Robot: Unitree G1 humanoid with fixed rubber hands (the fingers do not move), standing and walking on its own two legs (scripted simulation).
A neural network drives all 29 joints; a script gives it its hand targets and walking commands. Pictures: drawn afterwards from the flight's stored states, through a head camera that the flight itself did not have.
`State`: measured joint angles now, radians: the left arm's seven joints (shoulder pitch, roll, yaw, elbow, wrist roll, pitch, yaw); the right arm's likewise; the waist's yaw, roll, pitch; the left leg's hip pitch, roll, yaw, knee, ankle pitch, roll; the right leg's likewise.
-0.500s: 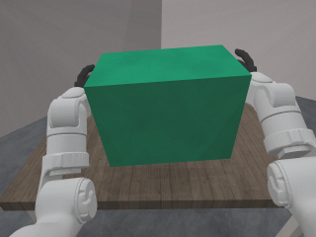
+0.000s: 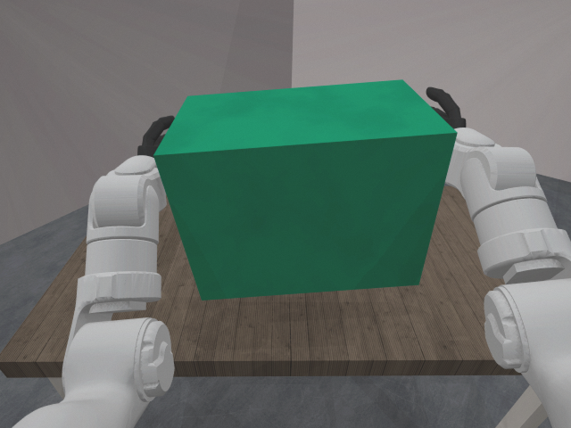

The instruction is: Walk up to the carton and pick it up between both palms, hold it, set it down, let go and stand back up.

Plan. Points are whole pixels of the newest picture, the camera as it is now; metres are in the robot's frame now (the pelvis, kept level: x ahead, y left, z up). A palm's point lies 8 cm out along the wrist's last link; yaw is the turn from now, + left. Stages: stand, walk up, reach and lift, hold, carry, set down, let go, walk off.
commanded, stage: hold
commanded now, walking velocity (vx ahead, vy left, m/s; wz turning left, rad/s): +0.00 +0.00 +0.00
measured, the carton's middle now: (302, 189) +0.36 +0.00 +0.24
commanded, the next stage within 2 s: none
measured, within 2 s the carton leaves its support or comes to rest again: neither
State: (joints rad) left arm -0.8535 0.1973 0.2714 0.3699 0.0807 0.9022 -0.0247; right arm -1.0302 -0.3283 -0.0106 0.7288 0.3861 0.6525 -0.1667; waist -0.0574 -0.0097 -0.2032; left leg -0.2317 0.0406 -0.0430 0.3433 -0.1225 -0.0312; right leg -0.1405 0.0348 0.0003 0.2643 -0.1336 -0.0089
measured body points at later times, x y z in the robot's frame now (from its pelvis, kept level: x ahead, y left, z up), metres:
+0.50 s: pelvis +0.00 +0.00 +0.00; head -0.08 +0.02 +0.44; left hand +0.39 +0.19 +0.26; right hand +0.39 -0.19 +0.30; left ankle +0.04 +0.14 -0.75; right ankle +0.00 -0.12 -0.75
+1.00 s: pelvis +0.00 +0.00 +0.00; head -0.08 +0.02 +0.44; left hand +0.39 +0.19 +0.26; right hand +0.39 -0.19 +0.30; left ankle +0.04 +0.14 -0.75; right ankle +0.00 -0.12 -0.75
